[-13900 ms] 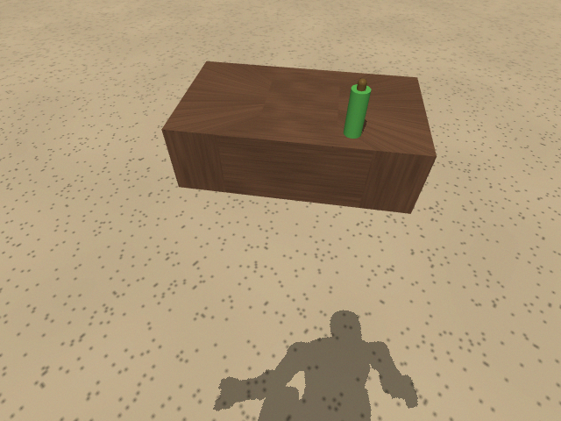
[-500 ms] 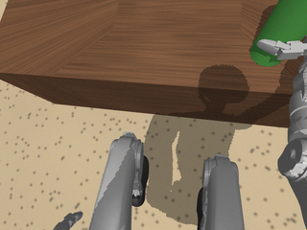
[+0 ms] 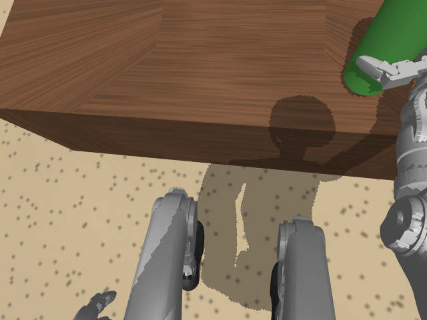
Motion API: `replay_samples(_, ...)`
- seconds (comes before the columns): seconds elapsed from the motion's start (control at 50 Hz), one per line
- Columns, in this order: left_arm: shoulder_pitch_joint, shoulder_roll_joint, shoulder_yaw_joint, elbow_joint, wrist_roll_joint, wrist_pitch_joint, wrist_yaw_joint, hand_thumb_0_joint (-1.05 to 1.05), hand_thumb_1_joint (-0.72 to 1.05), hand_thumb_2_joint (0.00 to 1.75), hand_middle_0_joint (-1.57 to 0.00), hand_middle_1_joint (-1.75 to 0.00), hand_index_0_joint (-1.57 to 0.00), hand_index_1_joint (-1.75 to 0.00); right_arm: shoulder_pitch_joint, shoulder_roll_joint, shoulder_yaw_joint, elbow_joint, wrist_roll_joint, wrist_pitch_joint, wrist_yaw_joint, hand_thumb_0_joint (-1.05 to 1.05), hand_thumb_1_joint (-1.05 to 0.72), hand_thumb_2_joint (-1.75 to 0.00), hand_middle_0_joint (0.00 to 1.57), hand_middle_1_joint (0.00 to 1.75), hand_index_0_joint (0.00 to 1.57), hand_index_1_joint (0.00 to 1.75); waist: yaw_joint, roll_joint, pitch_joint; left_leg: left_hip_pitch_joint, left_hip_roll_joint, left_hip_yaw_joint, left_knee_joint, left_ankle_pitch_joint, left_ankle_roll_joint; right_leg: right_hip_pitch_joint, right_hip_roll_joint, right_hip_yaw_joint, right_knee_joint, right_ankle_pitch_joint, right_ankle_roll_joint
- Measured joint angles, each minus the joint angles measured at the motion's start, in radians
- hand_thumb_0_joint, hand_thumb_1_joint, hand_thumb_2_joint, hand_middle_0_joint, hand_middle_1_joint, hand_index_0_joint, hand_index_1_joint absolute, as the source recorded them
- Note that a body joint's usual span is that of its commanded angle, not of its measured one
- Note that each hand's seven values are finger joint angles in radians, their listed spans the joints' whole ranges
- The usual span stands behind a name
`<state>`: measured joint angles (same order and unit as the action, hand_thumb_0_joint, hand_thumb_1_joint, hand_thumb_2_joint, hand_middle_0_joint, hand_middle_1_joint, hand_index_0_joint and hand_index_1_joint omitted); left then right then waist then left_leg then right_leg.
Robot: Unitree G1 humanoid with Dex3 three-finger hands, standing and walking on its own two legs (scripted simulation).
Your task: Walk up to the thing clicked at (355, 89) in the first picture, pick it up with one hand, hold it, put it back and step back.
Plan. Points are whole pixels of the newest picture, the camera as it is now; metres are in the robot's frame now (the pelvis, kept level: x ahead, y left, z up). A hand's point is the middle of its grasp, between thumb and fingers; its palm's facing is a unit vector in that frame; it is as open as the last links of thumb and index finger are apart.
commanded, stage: settle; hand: right
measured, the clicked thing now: (407, 21) +0.58 -0.18 +0.07
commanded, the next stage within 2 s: lift in 0.72 s
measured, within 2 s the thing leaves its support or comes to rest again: neither
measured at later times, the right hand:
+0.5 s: hand (415, 1) +0.59 -0.17 +0.09, palm faces +0.16 +0.99 -0.04, open 11.1 cm
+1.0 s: hand out of the picture +0.58 -0.17 +0.12, palm faces +0.18 +0.98 -0.03, open 11.2 cm
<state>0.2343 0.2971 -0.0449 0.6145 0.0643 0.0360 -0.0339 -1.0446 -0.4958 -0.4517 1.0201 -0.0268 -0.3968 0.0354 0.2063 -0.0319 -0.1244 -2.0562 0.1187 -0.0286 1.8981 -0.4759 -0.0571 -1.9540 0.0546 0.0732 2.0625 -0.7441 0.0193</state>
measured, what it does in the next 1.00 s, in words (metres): rises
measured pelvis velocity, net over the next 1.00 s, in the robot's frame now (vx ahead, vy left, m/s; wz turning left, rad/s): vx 0.02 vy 0.01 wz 0.02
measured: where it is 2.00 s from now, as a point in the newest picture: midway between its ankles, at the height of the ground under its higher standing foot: (234, 289)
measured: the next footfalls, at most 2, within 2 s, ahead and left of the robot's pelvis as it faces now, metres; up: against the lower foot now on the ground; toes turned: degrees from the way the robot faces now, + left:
none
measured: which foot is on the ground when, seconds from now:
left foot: down 0.00-1.00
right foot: down 0.00-1.00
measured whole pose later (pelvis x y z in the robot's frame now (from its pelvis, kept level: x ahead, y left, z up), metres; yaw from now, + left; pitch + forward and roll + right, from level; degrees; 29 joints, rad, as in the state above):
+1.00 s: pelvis +0.02 +0.01 +0.09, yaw +1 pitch +35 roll +3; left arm 0.26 0.27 -0.02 0.62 0.05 0.02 -0.01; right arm -0.97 -0.45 -0.44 1.00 0.01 -0.39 0.01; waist 0.18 -0.03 -0.15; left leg -1.76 0.09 0.01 1.62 -0.46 -0.04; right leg -1.66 0.01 0.07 1.76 -0.71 0.03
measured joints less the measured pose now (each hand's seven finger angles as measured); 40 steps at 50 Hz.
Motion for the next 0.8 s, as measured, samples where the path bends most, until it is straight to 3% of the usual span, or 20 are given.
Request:
replay_samples(0.18, 0.01, 0.0, 0.009, -0.002, -0.012, -0.01, 0.011, 0.0, 0.89, 0.91, -0.22, -0.31, -0.21, -0.31, -0.02, -0.003, 0.021, 0.032, 0.014, 0.029, -0.004, -0.01, 0.53, -0.99, 0.71, 1.02, 0.69, 1.02, -0.006, -0.006, -0.023, 0.081, -0.005, 0.008, -0.079, 0.001, 0.003, 0.082, -0.012, -0.003, -0.086, 0.007, -0.003)
replay_samples(0.8, 0.027, -0.019, 0.015, -0.003, -0.019, -0.014, 0.021, 0.0, 0.88, 0.92, -0.22, -0.31, -0.2, -0.31, 0.036, 0.012, 0.003, 0.02, 0.031, 0.016, -0.009, -0.01, 0.53, -1.01, 0.7, 1.04, 0.68, 1.03, -0.013, -0.001, -0.023, 0.25, -0.026, 0.029, -0.24, 0.01, 0.013, 0.256, -0.043, -0.003, -0.262, 0.024, 0.004)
